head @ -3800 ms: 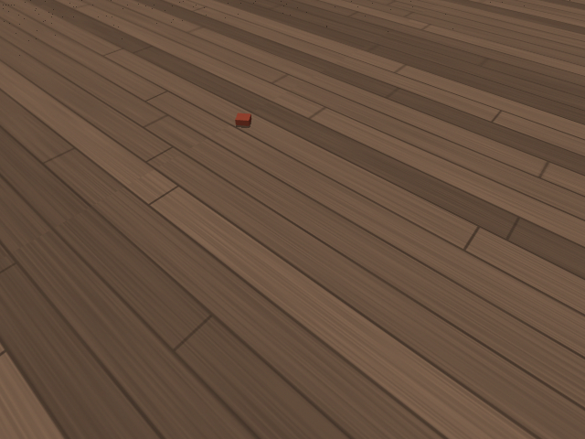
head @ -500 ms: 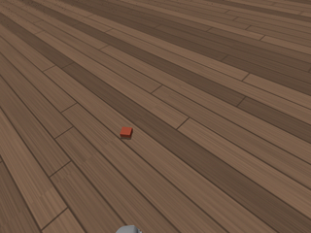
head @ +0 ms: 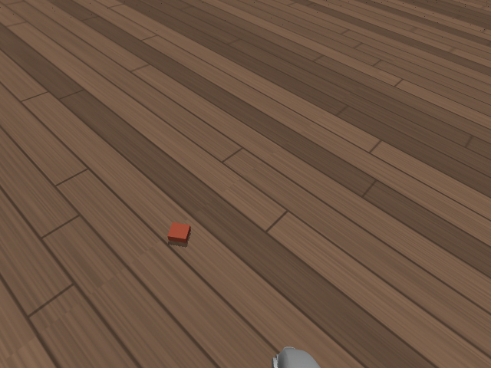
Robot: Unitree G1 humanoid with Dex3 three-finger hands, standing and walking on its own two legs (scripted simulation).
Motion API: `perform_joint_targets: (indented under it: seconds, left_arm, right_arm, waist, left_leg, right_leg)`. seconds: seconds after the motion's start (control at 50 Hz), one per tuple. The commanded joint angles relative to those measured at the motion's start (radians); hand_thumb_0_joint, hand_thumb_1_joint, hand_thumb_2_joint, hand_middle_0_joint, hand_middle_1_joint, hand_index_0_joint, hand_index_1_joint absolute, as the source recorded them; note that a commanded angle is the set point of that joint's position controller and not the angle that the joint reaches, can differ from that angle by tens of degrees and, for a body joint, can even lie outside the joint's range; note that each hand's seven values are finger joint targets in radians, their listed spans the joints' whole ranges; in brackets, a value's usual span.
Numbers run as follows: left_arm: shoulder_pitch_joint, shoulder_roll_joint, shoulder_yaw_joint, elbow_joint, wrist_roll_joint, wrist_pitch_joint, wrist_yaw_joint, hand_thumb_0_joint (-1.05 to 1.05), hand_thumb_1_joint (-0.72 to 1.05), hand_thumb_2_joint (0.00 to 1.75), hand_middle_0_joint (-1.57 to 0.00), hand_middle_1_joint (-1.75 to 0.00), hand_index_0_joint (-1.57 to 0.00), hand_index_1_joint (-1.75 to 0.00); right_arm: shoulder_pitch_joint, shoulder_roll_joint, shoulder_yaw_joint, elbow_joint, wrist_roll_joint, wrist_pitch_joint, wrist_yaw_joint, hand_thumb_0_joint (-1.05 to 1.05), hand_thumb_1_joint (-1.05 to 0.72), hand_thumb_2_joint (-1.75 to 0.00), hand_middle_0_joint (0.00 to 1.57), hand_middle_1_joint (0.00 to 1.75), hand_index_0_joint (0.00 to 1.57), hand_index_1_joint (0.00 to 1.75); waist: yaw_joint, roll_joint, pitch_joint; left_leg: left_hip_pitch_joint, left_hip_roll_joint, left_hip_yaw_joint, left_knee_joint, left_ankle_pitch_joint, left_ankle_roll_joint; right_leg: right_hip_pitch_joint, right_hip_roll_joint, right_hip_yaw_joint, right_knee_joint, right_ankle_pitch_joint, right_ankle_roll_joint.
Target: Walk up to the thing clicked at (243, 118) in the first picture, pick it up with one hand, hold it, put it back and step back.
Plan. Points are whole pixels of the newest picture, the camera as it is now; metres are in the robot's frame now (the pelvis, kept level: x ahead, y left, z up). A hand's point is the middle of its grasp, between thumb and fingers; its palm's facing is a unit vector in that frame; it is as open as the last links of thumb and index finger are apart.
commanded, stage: walk up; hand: left
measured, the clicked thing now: (179, 232) +0.80 +0.26 -0.75
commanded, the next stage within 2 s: none
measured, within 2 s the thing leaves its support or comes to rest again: neither
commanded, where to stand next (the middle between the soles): +0.42 +0.00 m, yaw -1 degrees
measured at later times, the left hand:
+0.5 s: hand (95, 332) +0.21 +0.27 -0.13, palm faces -0.02 -0.91 -0.40, open 7.4 cm
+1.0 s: hand (118, 249) +0.39 +0.28 -0.15, palm faces -0.09 -0.92 -0.37, open 7.4 cm
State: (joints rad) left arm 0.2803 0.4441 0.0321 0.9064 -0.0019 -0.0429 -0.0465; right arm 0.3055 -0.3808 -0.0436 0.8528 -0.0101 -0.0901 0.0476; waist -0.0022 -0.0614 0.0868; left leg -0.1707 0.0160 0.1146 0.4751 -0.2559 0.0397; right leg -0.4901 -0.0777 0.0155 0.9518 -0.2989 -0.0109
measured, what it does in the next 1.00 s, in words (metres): walks ahead: right foot, then left foot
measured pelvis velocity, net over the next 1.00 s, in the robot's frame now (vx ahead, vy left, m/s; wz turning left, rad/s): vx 0.30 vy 0.01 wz -0.03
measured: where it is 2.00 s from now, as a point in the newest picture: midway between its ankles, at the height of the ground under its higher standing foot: (229, 324)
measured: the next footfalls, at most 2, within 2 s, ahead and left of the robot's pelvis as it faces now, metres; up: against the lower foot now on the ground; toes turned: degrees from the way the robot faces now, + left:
right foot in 0.20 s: +0.22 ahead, -0.14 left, +0.00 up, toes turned -5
left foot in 0.60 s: +0.31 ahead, +0.15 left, +0.00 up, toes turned +5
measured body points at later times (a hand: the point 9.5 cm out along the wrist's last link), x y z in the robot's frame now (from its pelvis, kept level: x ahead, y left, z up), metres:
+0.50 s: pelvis +0.15 -0.01 +0.00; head +0.16 -0.03 +0.45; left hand +0.21 +0.31 -0.10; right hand +0.22 -0.34 -0.12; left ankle +0.25 +0.15 -0.70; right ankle +0.18 -0.14 -0.74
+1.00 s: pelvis +0.30 +0.01 -0.01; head +0.32 +0.01 +0.44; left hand +0.40 +0.33 -0.13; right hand +0.31 -0.31 -0.13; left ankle +0.27 +0.14 -0.74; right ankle +0.40 -0.13 -0.73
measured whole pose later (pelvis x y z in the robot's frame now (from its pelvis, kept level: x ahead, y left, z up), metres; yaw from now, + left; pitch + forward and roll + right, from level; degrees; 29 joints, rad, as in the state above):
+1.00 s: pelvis +0.30 +0.01 -0.01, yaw -2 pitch -3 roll +1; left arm 0.21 0.42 0.04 0.91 0.01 -0.03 -0.04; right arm 0.36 -0.40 -0.03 0.88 -0.01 -0.06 0.02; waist -0.03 -0.02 0.11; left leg -0.18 0.06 0.10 0.61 -0.37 -0.01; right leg -0.40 -0.07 -0.03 0.62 -0.16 -0.02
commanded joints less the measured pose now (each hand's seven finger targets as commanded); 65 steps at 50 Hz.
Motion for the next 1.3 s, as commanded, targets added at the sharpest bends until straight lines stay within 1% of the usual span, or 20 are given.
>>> perform_joint_targets:
  seconds: [0.0,0.16,0.2,0.22,0.32,0.48,0.56,0.58,0.6,0.62,0.74,0.9,0.96,0.98,1.0,1.02,1.04,1.12,1.24,1.28]
  left_arm:
    - [-0.047,0.149,0.054,-0.086,0.009,-0.024,-0.011,0.00,0.90,0.90,-0.20,-0.30,-0.20,-0.30]
    - [0.080,0.176,0.089,-0.043,0.011,-0.050,0.004,0.00,0.90,0.90,-0.20,-0.30,-0.20,-0.30]
    - [0.184,0.338,0.130,-0.056,0.010,-0.062,0.023,0.00,0.90,0.90,-0.20,-0.30,-0.20,-0.30]
    - [0.131,0.324,0.122,-0.064,-0.001,-0.056,0.023,0.00,0.90,0.90,-0.20,-0.30,-0.20,-0.30]
    - [-0.012,0.225,0.090,-0.106,0.002,-0.060,0.023,0.00,0.90,0.90,-0.20,-0.30,-0.20,-0.30]
    - [0.000,0.254,0.100,-0.132,0.013,-0.053,0.007,0.00,0.90,0.90,-0.20,-0.30,-0.20,-0.30]
    - [-0.064,0.223,0.081,-0.141,0.023,-0.034,0.005,0.00,0.90,0.90,-0.20,-0.30,-0.20,-0.30]
    - [-0.038,0.158,0.060,-0.144,0.027,-0.026,0.006,0.00,0.90,0.90,-0.20,-0.30,-0.20,-0.30]
    - [0.009,0.075,0.036,-0.148,0.007,-0.023,0.007,0.00,0.90,0.90,-0.20,-0.30,-0.20,-0.30]
    - [0.003,0.173,0.056,-0.122,0.008,-0.019,0.024,0.00,0.90,0.90,-0.20,-0.30,-0.20,-0.30]
    - [0.057,0.196,0.066,-0.044,0.007,-0.011,0.005,0.00,0.90,0.90,-0.20,-0.30,-0.20,-0.30]
    - [-0.041,0.109,0.056,-0.055,0.008,-0.003,0.006,0.00,0.90,0.90,-0.20,-0.30,-0.20,-0.30]
    - [0.020,0.122,0.058,-0.021,0.010,-0.016,0.024,0.00,0.90,0.90,-0.20,-0.30,-0.20,-0.30]
    - [0.049,0.164,0.073,-0.008,0.014,-0.023,0.033,0.00,0.90,0.90,-0.20,-0.30,-0.20,-0.30]
    - [0.086,0.262,0.108,-0.033,0.021,-0.033,0.033,0.00,0.90,0.90,-0.20,-0.30,-0.20,-0.30]
    - [0.080,0.312,0.111,-0.041,0.011,-0.032,0.033,0.00,0.90,0.90,-0.20,-0.30,-0.20,-0.30]
    - [0.061,0.301,0.106,-0.045,0.004,-0.027,0.034,0.00,0.90,0.90,-0.20,-0.30,-0.20,-0.30]
    - [-0.054,0.232,0.076,-0.066,0.017,-0.017,0.041,0.00,0.90,0.90,-0.20,-0.30,-0.20,-0.30]
    - [-0.145,0.159,0.038,-0.062,0.004,0.012,0.040,0.00,0.90,0.90,-0.20,-0.30,-0.20,-0.30]
    - [-0.121,0.065,0.008,-0.055,-0.017,0.028,0.038,0.00,0.90,0.90,-0.20,-0.30,-0.20,-0.30]
  right_arm:
    - [0.045,-0.290,-0.089,-0.067,0.008,-0.017,-0.020,0.00,-0.90,-0.90,0.20,0.30,0.20,0.30]
    - [0.021,-0.238,-0.061,-0.111,0.012,0.008,-0.019,0.00,-0.90,-0.90,0.20,0.30,0.20,0.30]
    - [0.073,-0.193,-0.040,-0.124,0.014,0.012,-0.016,0.00,-0.90,-0.90,0.20,0.30,0.20,0.30]
    - [0.016,-0.278,-0.064,-0.098,0.001,0.025,-0.026,0.00,-0.90,-0.90,0.20,0.30,0.20,0.30]
    - [0.098,-0.236,-0.064,-0.017,0.004,0.038,-0.001,0.00,-0.90,-0.90,0.20,0.30,0.20,0.30]
    - [-0.012,-0.225,-0.082,-0.028,-0.015,0.027,0.027,0.00,-0.90,-0.90,0.20,0.30,0.20,0.30]
    - [0.151,-0.247,-0.100,0.030,-0.017,0.009,0.008,0.00,-0.90,-0.90,0.20,0.30,0.20,0.30]
    - [0.232,-0.290,-0.111,0.054,-0.022,0.001,-0.007,0.00,-0.90,-0.90,0.20,0.30,0.20,0.30]
    - [0.238,-0.368,-0.122,0.027,-0.030,-0.012,-0.018,0.00,-0.90,-0.90,0.20,0.30,0.20,0.30]
    - [0.182,-0.418,-0.128,-0.008,-0.004,-0.013,-0.018,0.00,-0.90,-0.90,0.20,0.30,0.20,0.30]
    - [0.060,-0.302,-0.084,-0.035,0.002,-0.025,-0.034,0.00,-0.90,-0.90,0.20,0.30,0.20,0.30]
    - [0.026,-0.279,-0.062,-0.050,0.005,0.001,-0.045,0.00,-0.90,-0.90,0.20,0.30,0.20,0.30]
    - [-0.005,-0.249,-0.045,-0.051,0.018,0.026,-0.050,0.00,-0.90,-0.90,0.20,0.30,0.20,0.30]
    - [0.025,-0.196,-0.028,-0.046,0.021,0.030,-0.051,0.00,-0.90,-0.90,0.20,0.30,0.20,0.30]
    - [0.097,-0.150,-0.011,-0.067,0.021,0.027,-0.045,0.00,-0.90,-0.90,0.20,0.30,0.20,0.30]
    - [0.074,-0.217,-0.030,-0.049,0.014,0.038,-0.050,0.00,-0.90,-0.90,0.20,0.30,0.20,0.30]
    - [0.029,-0.267,-0.049,-0.029,0.001,0.047,-0.059,0.00,-0.90,-0.90,0.20,0.30,0.20,0.30]
    - [0.065,-0.232,-0.046,0.036,0.007,0.044,-0.047,0.00,-0.90,-0.90,0.20,0.30,0.20,0.30]
    - [0.065,-0.196,-0.043,0.104,-0.009,0.034,-0.054,0.00,-0.90,-0.90,0.20,0.30,0.20,0.30]
    - [-0.040,-0.281,-0.050,0.066,-0.021,0.021,-0.062,0.00,-0.90,-0.90,0.20,0.30,0.20,0.30]
  waist:
    - [-0.037,0.186,-0.006]
    - [0.069,0.036,-0.115]
    - [0.106,-0.216,-0.182]
    - [0.098,-0.084,-0.118]
    - [0.006,-0.097,-0.012]
    - [0.025,-0.099,-0.009]
    - [-0.080,0.028,-0.044]
    - [-0.113,0.215,-0.056]
    - [-0.097,0.416,-0.034]
    - [-0.091,0.288,0.000]
    - [-0.013,0.217,-0.006]
    - [-0.007,0.199,-0.028]
    - [0.031,0.128,-0.096]
    - [0.051,0.009,-0.134]
    - [0.047,-0.211,-0.208]
    - [0.068,-0.184,-0.168]
    - [0.067,-0.095,-0.102]
    - [0.014,-0.135,-0.050]
    - [-0.030,-0.053,-0.101]
    - [0.006,0.194,-0.076]
  left_leg:
    - [0.060,0.252,-0.188,-0.206,0.265,0.191]
    - [-0.121,0.153,-0.093,0.182,0.225,0.096]
    - [-0.471,-0.047,-0.041,0.618,-0.259,0.016]
    - [-0.481,0.027,-0.139,0.693,-0.302,0.008]
    - [-0.341,0.079,-0.143,0.541,-0.083,-0.014]
    - [-0.224,0.072,-0.065,0.208,0.004,-0.047]
    - [0.095,0.012,-0.024,0.112,-0.026,-0.027]
    - [0.181,0.070,-0.161,-0.013,-0.232,0.005]
    - [0.200,0.310,-0.639,-0.232,-0.492,0.079]
    - [0.110,0.441,-0.831,-0.315,-0.530,0.190]
    - [0.010,0.264,-0.292,-0.202,0.072,0.161]
    - [-0.081,0.229,-0.130,-0.045,0.494,0.151]
    - [-0.104,0.161,-0.089,0.143,0.334,0.096]
    - [-0.168,0.122,-0.070,0.275,0.171,0.064]
    - [-0.299,0.046,-0.035,0.486,-0.155,0.034]
    - [-0.414,-0.023,-0.063,0.596,-0.351,0.015]
    - [-0.426,0.030,-0.135,0.644,-0.367,0.008]
    - [-0.320,0.056,-0.111,0.459,-0.231,-0.010]
    - [0.022,0.000,-0.064,0.089,0.052,-0.016]
    - [-0.050,0.251,-0.475,-0.171,-0.137,0.051]
  right_leg:
    - [-0.058,-0.042,-0.026,-0.178,0.079,0.004]
    - [0.461,0.054,-0.069,-0.461,0.115,-0.050]
    - [0.658,-0.359,0.623,-0.709,-0.213,-0.221]
    - [0.532,-0.399,0.670,-0.714,-0.291,-0.296]
    - [0.249,-0.179,0.176,-0.723,-0.092,-0.194]
    - [0.150,-0.180,0.111,-0.716,-0.275,-0.194]
    - [-0.042,-0.118,0.048,-0.467,-0.373,-0.142]
    - [-0.131,-0.053,-0.010,-0.198,-0.331,-0.106]
    - [-0.296,0.105,-0.053,0.130,-0.239,-0.033]
    - [-0.316,0.068,0.048,0.201,-0.222,-0.047]
    - [-0.107,-0.025,0.042,0.040,-0.019,-0.004]
    - [0.138,0.020,-0.072,-0.263,0.125,-0.003]
    - [0.324,0.066,-0.090,-0.437,0.216,-0.020]
    - [0.427,0.015,-0.014,-0.488,0.228,-0.039]
    - [0.544,-0.197,0.294,-0.557,0.049,-0.105]
    - [0.509,-0.341,0.558,-0.655,-0.075,-0.249]
    - [0.423,-0.353,0.574,-0.653,-0.123,-0.284]
    - [0.229,-0.188,0.233,-0.622,-0.056,-0.213]
    - [0.003,-0.130,0.094,-0.427,0.016,-0.130]
    - [-0.044,0.005,0.017,-0.275,-0.132,-0.023]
